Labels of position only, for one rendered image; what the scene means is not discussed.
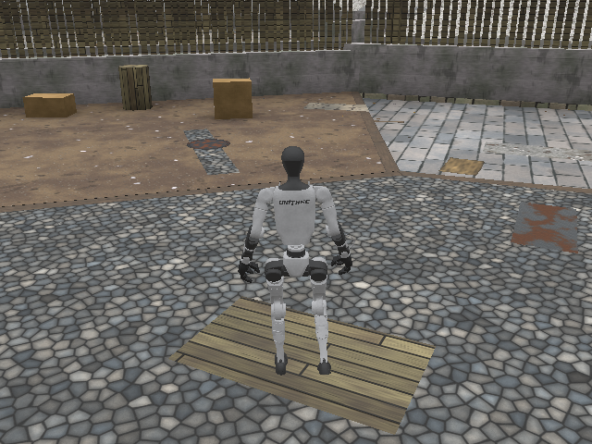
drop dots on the right robot upper arm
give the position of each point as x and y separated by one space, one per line
323 195

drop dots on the left robot hand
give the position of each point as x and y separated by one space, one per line
247 268

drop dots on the left robot upper arm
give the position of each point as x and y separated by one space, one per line
265 196

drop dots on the right robot forearm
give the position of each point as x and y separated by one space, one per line
341 243

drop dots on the left robot forearm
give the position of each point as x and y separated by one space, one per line
249 248

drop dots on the left robot shin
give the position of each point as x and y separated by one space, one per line
278 331

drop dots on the right robot hand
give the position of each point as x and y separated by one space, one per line
340 261

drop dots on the left robot foot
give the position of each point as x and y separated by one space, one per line
281 367

